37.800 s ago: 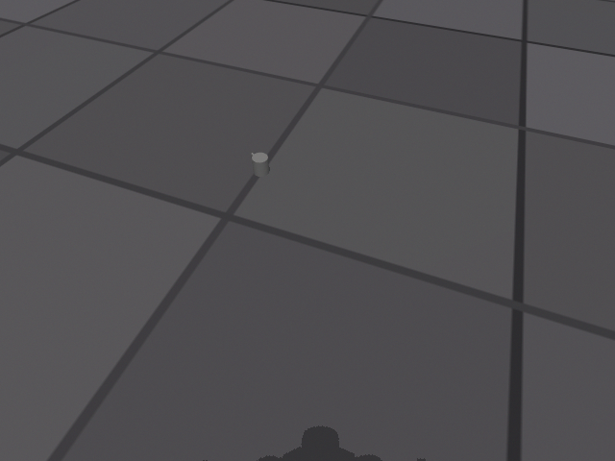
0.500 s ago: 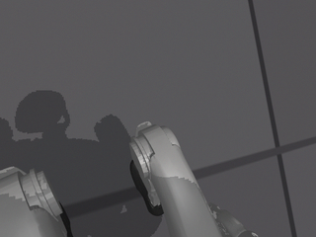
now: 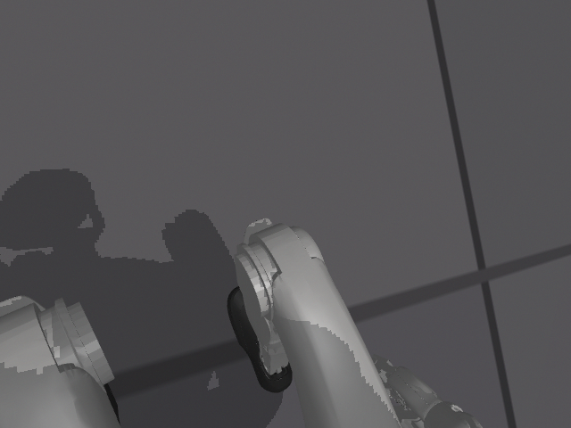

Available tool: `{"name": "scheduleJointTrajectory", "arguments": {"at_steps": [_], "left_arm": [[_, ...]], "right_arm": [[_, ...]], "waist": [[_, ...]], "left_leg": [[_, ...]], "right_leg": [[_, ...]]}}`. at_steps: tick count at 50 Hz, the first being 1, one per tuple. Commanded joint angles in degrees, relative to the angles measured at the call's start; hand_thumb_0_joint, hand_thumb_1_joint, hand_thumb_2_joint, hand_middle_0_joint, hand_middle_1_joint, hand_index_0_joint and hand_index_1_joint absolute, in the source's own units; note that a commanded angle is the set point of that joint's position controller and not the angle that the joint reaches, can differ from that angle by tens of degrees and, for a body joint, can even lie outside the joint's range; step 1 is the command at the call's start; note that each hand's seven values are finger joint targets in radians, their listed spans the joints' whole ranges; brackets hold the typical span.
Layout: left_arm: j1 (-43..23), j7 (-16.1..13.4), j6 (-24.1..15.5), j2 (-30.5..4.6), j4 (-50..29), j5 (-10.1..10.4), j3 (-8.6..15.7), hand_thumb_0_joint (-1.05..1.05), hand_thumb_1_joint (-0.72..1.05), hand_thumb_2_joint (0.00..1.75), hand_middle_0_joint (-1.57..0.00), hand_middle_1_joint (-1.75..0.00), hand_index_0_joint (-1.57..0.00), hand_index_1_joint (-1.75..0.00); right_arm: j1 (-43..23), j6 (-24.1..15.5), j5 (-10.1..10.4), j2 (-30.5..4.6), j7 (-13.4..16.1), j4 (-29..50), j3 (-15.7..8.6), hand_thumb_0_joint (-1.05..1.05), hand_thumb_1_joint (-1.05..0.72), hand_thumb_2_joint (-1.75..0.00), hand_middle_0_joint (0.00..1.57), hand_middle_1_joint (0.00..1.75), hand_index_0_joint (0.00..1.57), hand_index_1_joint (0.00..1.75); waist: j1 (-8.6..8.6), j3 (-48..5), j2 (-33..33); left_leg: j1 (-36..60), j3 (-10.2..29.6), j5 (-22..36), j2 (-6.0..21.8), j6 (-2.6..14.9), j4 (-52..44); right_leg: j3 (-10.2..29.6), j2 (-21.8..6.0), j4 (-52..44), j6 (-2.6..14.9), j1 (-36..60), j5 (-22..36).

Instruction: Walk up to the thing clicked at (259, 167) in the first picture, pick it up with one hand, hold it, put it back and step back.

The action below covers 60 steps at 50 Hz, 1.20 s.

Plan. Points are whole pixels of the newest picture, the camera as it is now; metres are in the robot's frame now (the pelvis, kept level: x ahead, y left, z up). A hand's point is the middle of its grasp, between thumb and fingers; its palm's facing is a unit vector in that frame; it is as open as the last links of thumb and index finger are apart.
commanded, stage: close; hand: left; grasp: from above
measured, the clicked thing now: out of the picture +0.48 +0.35 -0.26
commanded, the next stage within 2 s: settle in 1.40 s
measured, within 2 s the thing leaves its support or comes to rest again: leaves its support in 1.82 s
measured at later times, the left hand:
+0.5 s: hand out of the picture +0.46 +0.33 -0.24, palm faces -0.42 -0.16 -0.89, open 13.3 cm
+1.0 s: hand out of the picture +0.45 +0.33 -0.23, palm faces -0.43 -0.15 -0.89, open 11.1 cm
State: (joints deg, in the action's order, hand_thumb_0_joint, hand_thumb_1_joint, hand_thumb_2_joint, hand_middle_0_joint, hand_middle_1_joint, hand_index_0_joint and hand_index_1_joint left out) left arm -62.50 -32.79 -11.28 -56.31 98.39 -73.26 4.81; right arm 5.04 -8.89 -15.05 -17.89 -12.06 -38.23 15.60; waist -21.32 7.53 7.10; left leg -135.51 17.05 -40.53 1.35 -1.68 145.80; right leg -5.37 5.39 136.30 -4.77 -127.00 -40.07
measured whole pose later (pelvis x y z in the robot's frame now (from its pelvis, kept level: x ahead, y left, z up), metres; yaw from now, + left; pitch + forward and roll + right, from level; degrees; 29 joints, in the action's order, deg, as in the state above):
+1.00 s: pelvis +0.00 +0.00 +0.00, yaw +0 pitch +28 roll -14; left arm -62.5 -31.8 -10.9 -57.5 97.4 -70.9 4.2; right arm 5.7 -9.9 -14.9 -18.0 -12.4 -37.9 17.3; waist -21.6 8.8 7.1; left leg -134.9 17.7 -40.9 1.8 -2.3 145.5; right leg -6.0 5.1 135.9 -5.3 -127.0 -39.6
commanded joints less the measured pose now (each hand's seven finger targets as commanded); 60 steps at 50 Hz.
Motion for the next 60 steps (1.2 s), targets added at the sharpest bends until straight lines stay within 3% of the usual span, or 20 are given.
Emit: {"name": "scheduleJointTrajectory", "arguments": {"at_steps": [1,8,12,15,20,21,23,24,26,29,33,36,38,42,44,47,51,56,58,60], "left_arm": [[-14.1,-1.9,0.1,-9.6,-3.2,0.4,-0.5,0.0,-0.52,1.05,-0.08,-1.08,-0.07,-1.08],[-15.5,-1.7,0.5,-11.9,-5.1,0.6,0.1,0.0,-0.46,1.02,-0.09,-1.08,-0.1,-1.07],[-15.9,-1.1,0.7,-11.0,-4.0,0.8,-0.9,0.0,-0.46,1.03,-0.1,-1.08,-0.11,-1.07],[-15.0,-1.3,0.7,-12.4,-5.7,0.8,0.5,0.0,-0.46,0.98,-0.09,-1.05,-0.1,-1.04],[-14.8,-0.8,0.8,-11.3,-5.9,0.8,-0.4,0.0,-0.43,1.01,-0.12,-1.06,-0.12,-1.05],[-15.6,-1.1,0.6,-13.0,-8.5,1.1,1.1,0.0,-0.42,1.01,-0.12,-1.07,-0.13,-1.06],[-14.6,-1.1,0.9,-12.0,-7.6,1.1,1.1,0.0,-0.39,1.02,-0.15,-1.06,-0.16,-1.06],[-15.1,-0.8,1.0,-10.5,-6.5,0.8,0.2,0.0,-0.37,1.02,-0.16,-1.08,-0.17,-1.07],[-14.3,-0.4,1.1,-9.5,-5.3,0.7,-0.6,0.0,-0.34,1.01,-0.18,-1.06,-0.19,-1.05],[-14.1,-0.4,0.7,-11.1,-6.4,1.5,0.4,0.0,-0.31,0.97,-0.18,-1.07,-0.2,-1.04],[-14.0,0.0,0.3,-9.5,-4.9,2.2,-0.6,0.0,-0.28,0.95,-0.2,-1.06,-0.23,-1.03],[-11.9,-0.2,0.2,-10.6,-2.8,2.6,-0.4,0.0,-0.22,0.93,-0.24,-1.05,-0.27,-1.02],[-15.4,0.0,-0.2,-12.1,-7.3,2.1,0.0,0.0,-0.19,0.93,-0.25,-1.06,-0.29,-1.02],[-11.0,-0.1,-0.1,-10.6,-2.5,2.8,-0.5,0.0,-0.13,0.91,-0.29,-1.05,-0.33,-1.01],[-14.7,0.0,-0.4,-11.9,-7.0,2.5,-0.4,0.0,-0.11,0.89,-0.3,-1.05,-0.35,-1.0],[-13.0,-0.1,-0.2,-12.7,-6.5,2.6,0.2,0.0,-0.06,0.89,-0.34,-1.06,-0.38,-1.01],[-10.5,0.1,0.1,-9.2,-3.4,2.9,-1.4,0.0,0.03,0.87,-0.39,-1.06,-0.45,-1.0],[-12.1,0.1,0.1,-10.5,-5.0,3.0,-0.6,0.0,0.13,0.88,-0.47,-1.06,-0.53,-1.0],[-11.1,0.0,-0.1,-9.9,-3.8,3.2,-1.5,0.0,0.17,0.88,-0.5,-1.05,-0.56,-0.99],[-11.5,-0.2,0.0,-11.4,-4.0,2.4,-0.8,0.0,0.23,0.85,-0.53,-1.07,-0.6,-1.0]], "right_arm": [[11.4,-0.2,-0.1,-18.4,0.6,-0.7,-4.7,0.0,-0.9,-0.9,0.2,0.3,0.2,0.3],[10.6,-0.7,-0.1,-18.8,0.5,0.3,-3.8,0.0,-0.9,-0.9,0.2,0.3,0.2,0.3],[10.3,-1.2,-0.2,-18.5,0.3,0.6,-3.3,0.0,-0.9,-0.9,0.2,0.3,0.2,0.3],[10.8,-1.0,-0.1,-18.4,0.3,0.0,-3.5,0.0,-0.9,-0.9,0.2,0.3,0.2,0.3],[11.1,-1.2,-0.1,-18.2,-0.3,-0.1,-3.4,0.0,-0.9,-0.9,0.2,0.3,0.2,0.3],[11.2,-1.0,0.0,-18.6,-0.2,-0.1,-3.7,0.0,-0.9,-0.9,0.2,0.3,0.2,0.3],[11.2,-0.8,0.0,-18.5,-0.2,0.0,-3.9,0.0,-0.9,-0.9,0.2,0.3,0.2,0.3],[11.6,-0.9,-0.2,-18.2,-0.5,-0.1,-3.8,0.0,-0.9,-0.9,0.2,0.3,0.2,0.3],[11.4,-1.1,-0.3,-18.1,-0.7,-0.2,-3.9,0.0,-0.9,-0.9,0.2,0.3,0.2,0.3],[11.8,-0.9,0.2,-18.4,-0.4,-0.1,-4.0,0.0,-0.9,-0.9,0.2,0.3,0.2,0.3],[11.9,-1.5,0.2,-17.9,-0.7,-0.1,-3.6,0.0,-0.9,-0.9,0.2,0.3,0.2,0.3],[11.5,-1.2,0.2,-18.7,-0.1,0.2,-3.7,0.0,-0.9,-0.9,0.2,0.3,0.2,0.3],[12.1,-1.2,0.2,-18.5,-0.2,0.1,-3.5,0.0,-0.9,-0.9,0.2,0.3,0.2,0.3],[11.2,-1.0,-0.1,-18.4,0.1,0.4,-3.2,0.0,-0.9,-0.9,0.2,0.3,0.2,0.3],[12.1,-0.9,0.3,-18.4,0.3,0.3,-3.2,0.0,-0.9,-0.9,0.2,0.3,0.2,0.3],[11.9,-0.7,0.3,-18.7,0.6,-0.4,-3.7,0.0,-0.9,-0.9,0.2,0.3,0.2,0.3],[11.2,-0.3,0.2,-17.8,0.5,0.2,-3.0,0.0,-0.9,-0.9,0.2,0.3,0.2,0.3],[11.5,-0.1,0.1,-18.1,0.5,0.1,-3.1,0.0,-0.9,-0.9,0.2,0.3,0.2,0.3],[11.1,0.0,0.1,-18.4,0.7,0.3,-3.1,0.0,-0.9,-0.9,0.2,0.3,0.2,0.3],[11.1,0.0,0.2,-18.3,0.9,0.7,-3.0,0.0,-0.9,-0.9,0.2,0.3,0.2,0.3]], "waist": [[-3.62,-34.7,-29.6],[-3.05,-34.7,-30.0],[-4.23,-33.7,-29.2],[-2.58,-36.3,-31.1],[-3.52,-35.2,-32.0],[-2.39,-37.2,-34.0],[-2.17,-37.5,-33.6],[-3.47,-35.5,-33.2],[-3.94,-34.0,-31.5],[-3.14,-34.7,-30.2],[-4.08,-33.4,-28.3],[-3.48,-33.6,-27.3],[-3.17,-36.2,-29.6],[-3.49,-34.2,-26.2],[-3.2,-36.0,-28.3],[-2.39,-35.9,-29.8],[-3.49,-34.8,-27.3],[-2.74,-34.9,-28.7],[-3.64,-32.9,-26.9],[-2.81,-34.2,-27.7]], "left_leg": [[30.0,-7.8,12.1,1.7,1.57,-15.1],[29.6,-7.1,9.5,1.8,1.42,-16.1],[29.3,-6.8,10.0,2.0,1.5,-15.0],[30.8,-7.2,12.4,2.0,1.15,-15.4],[31.2,-6.9,13.3,2.1,1.05,-15.3],[32.1,-6.7,14.4,2.1,0.82,-15.9],[32.2,-6.7,13.9,2.1,0.73,-16.1],[31.4,-6.9,13.5,2.1,0.8,-15.5],[29.7,-7.2,12.5,2.0,1.15,-15.0],[28.7,-7.7,12.2,1.8,1.56,-14.7],[28.3,-7.3,11.6,1.9,1.65,-14.8],[27.8,-7.5,9.9,1.9,1.74,-15.5],[29.8,-7.4,11.9,1.9,1.56,-14.9],[27.4,-7.7,10.8,1.9,1.95,-14.7],[28.6,-7.9,12.1,1.8,1.85,-14.4],[29.2,-8.0,12.2,1.9,1.63,-15.1],[28.2,-7.6,12.8,2.0,1.74,-14.9],[29.0,-7.4,12.8,2.0,1.54,-15.3],[27.4,-7.6,10.7,2.0,1.81,-15.4],[28.0,-7.8,10.6,1.8,1.73,-15.6]], "right_leg": [[-10.5,1.1,-10.9,5.43,16.8,16.4],[-10.6,1.0,-11.2,5.41,16.5,14.1],[-10.6,0.9,-10.7,5.23,16.1,14.9],[-10.4,1.2,-10.8,5.39,17.8,16.6],[-10.8,1.1,-10.1,5.41,16.9,17.2],[-10.8,1.1,-10.0,5.53,17.5,18.0],[-10.9,0.9,-9.8,5.68,17.2,17.4],[-11.0,0.9,-9.7,5.54,16.2,17.3],[-10.8,1.1,-10.4,5.34,16.3,16.9],[-10.1,1.0,-11.4,5.17,18.0,17.0],[-10.7,1.0,-11.2,5.11,17.2,16.1],[-10.4,1.1,-12.3,5.19,18.6,14.8],[-10.4,0.9,-11.6,5.11,18.7,16.2],[-10.3,1.3,-12.6,4.85,20.0,15.9],[-10.1,1.0,-12.3,4.87,20.1,17.1],[-10.2,1.1,-12.1,5.24,20.0,16.7],[-10.7,1.3,-11.9,5.06,19.8,17.7],[-10.8,1.0,-11.5,5.24,18.8,17.0],[-10.4,1.3,-12.7,5.07,19.2,15.8],[-10.2,1.1,-12.4,5.22,19.6,15.7]]}}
